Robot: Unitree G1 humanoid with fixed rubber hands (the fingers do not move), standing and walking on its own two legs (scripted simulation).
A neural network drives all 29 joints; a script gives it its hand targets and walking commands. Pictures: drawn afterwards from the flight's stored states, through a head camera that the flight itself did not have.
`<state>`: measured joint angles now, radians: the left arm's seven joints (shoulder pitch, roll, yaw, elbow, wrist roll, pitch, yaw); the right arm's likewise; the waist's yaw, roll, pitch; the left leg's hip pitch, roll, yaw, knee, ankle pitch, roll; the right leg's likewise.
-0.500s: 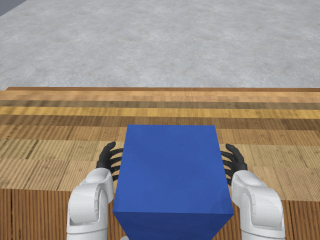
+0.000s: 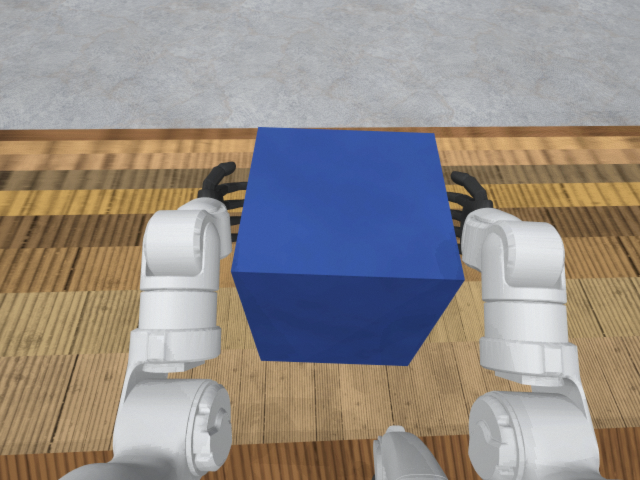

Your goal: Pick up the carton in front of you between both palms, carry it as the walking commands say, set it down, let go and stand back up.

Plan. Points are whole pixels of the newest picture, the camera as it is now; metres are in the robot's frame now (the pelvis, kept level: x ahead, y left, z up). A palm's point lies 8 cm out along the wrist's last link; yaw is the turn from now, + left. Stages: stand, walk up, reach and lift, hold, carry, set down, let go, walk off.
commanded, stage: carry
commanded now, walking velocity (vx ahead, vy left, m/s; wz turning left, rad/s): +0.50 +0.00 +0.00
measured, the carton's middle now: (339, 257) +0.39 -0.01 +0.02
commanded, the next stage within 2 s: none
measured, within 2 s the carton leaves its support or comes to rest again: neither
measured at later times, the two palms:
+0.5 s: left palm (221, 96) +0.68 +0.18 +0.05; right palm (397, 82) +0.72 -0.12 +0.05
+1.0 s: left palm (283, 95) +1.08 +0.11 -0.25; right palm (387, 94) +1.09 -0.19 -0.24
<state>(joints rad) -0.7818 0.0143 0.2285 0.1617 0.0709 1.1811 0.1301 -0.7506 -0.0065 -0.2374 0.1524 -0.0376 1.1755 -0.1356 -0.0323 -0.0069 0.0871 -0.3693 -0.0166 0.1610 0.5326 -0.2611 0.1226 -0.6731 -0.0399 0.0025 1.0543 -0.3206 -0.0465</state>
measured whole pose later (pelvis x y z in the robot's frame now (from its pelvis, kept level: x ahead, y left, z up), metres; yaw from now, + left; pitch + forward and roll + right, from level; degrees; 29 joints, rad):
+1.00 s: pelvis +0.73 -0.05 -0.33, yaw -1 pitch +3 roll +1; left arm -0.57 -0.05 0.24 0.09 0.11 1.09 0.11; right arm -0.64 0.00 -0.16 0.20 0.00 1.08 -0.13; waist 0.00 -0.01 0.05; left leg -0.54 -0.08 0.01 1.67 -0.61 0.05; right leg -0.50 0.11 -0.08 0.73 -0.27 -0.15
